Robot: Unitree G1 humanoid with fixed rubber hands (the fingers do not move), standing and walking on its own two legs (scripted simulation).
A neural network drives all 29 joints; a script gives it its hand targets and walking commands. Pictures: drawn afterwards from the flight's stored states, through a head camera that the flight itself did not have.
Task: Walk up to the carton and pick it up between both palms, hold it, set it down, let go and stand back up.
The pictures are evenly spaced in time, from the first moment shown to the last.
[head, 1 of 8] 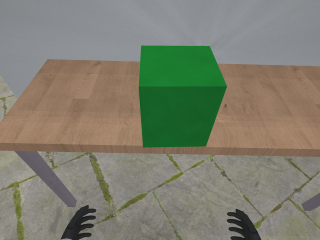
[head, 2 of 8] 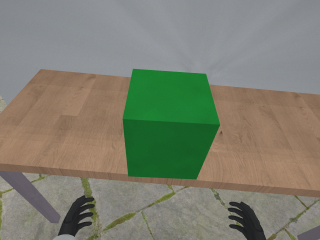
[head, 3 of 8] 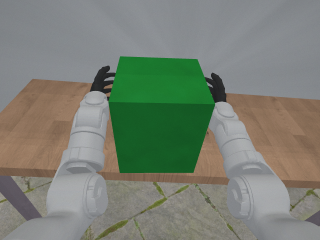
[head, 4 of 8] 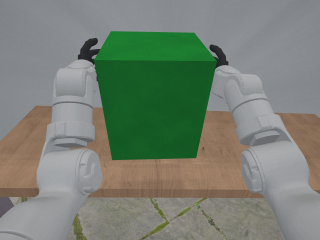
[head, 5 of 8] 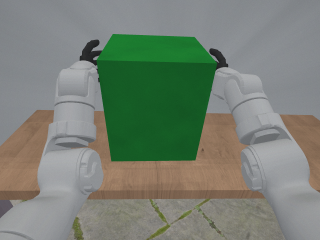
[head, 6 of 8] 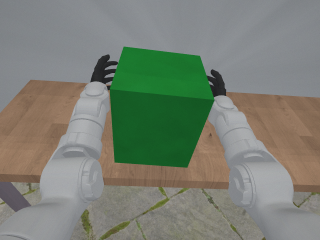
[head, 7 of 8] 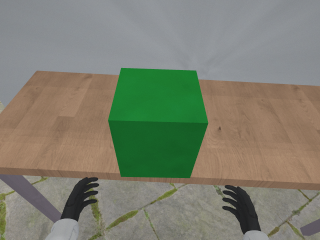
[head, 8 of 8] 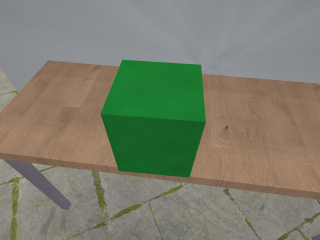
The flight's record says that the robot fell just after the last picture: no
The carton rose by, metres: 0.23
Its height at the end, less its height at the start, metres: +0.00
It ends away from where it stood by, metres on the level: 0.02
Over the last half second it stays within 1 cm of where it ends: yes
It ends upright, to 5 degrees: yes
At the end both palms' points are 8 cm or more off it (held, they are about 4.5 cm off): yes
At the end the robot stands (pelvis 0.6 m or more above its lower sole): yes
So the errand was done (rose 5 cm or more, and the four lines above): yes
